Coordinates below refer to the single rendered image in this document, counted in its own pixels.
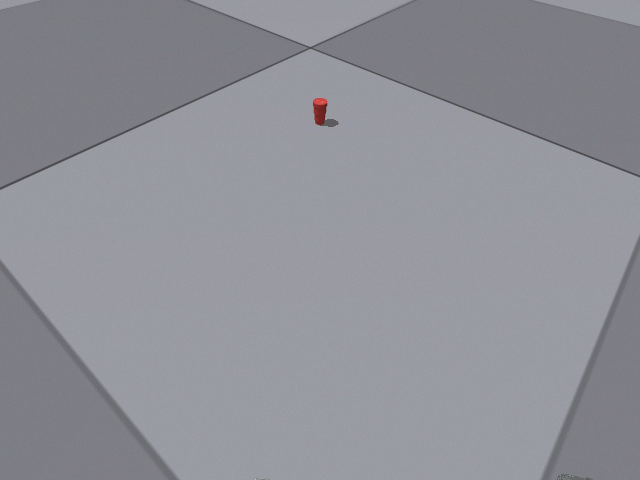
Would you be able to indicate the cup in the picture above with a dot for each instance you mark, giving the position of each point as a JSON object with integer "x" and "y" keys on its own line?
{"x": 320, "y": 105}

